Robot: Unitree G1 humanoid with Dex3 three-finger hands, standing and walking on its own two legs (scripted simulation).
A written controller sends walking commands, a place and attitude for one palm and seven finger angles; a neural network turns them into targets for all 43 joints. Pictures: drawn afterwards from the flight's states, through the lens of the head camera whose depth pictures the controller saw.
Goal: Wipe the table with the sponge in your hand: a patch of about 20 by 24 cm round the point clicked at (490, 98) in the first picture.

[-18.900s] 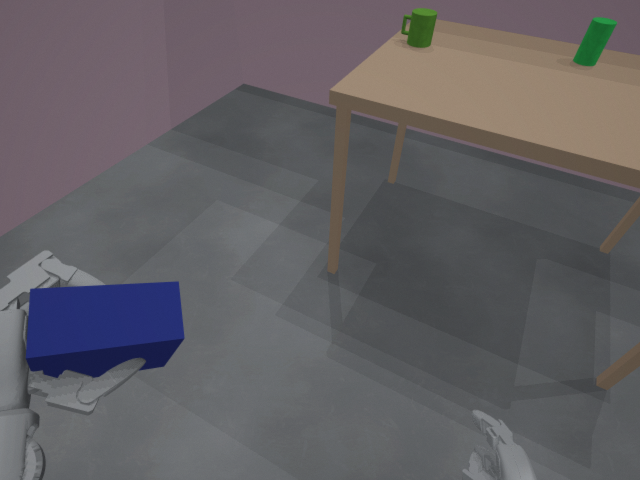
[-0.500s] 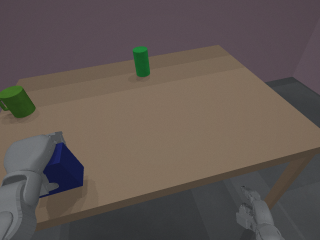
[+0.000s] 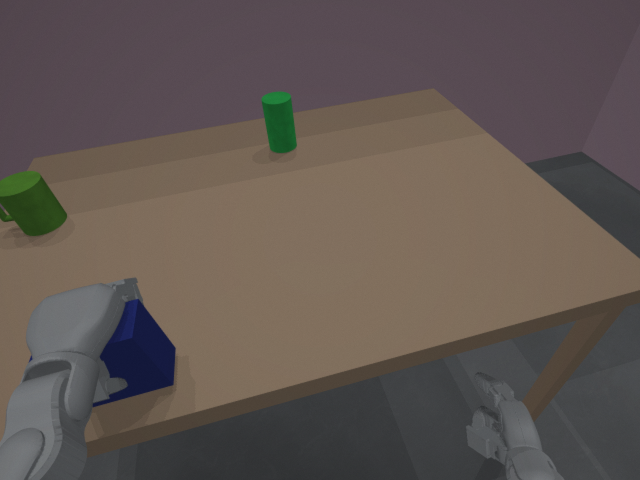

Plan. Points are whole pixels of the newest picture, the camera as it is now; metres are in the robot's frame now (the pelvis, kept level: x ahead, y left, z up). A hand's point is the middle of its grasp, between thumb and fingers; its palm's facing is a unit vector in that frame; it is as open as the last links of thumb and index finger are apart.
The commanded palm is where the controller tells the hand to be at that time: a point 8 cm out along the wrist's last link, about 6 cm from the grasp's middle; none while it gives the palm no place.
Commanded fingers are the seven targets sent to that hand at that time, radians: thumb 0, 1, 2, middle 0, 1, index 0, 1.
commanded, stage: lower the sponge onto the table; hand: left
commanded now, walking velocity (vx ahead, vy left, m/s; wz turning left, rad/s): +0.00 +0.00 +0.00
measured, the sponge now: (118, 362) +0.20 +0.30 +0.05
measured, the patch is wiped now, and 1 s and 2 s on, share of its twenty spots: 0.00 0.15 0.40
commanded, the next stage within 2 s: wipe forward along the first lane in 0.28 s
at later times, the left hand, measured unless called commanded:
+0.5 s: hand (106, 341) +0.21 +0.31 +0.09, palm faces +0.00 -0.05 -1.00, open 9.7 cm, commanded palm +0.20 +0.31 +0.14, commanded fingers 0.00 0.10 1.30 -1.20 -1.60 -1.20 -1.60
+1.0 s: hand (112, 304) +0.27 +0.34 +0.08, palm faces -0.07 -0.02 -1.00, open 9.7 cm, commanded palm +0.26 +0.33 +0.12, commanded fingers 0.00 0.10 1.30 -1.20 -1.60 -1.20 -1.60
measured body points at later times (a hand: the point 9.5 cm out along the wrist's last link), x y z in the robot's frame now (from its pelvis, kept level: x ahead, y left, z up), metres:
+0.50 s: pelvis +0.01 +0.00 +0.00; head -0.01 -0.04 +0.45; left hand +0.21 +0.31 +0.14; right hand +0.25 -0.21 -0.09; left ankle +0.03 +0.10 -0.74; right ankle +0.02 -0.10 -0.74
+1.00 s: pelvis +0.00 -0.01 -0.01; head +0.01 -0.05 +0.44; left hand +0.27 +0.33 +0.14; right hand +0.21 -0.25 -0.11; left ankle +0.03 +0.10 -0.74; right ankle +0.02 -0.10 -0.74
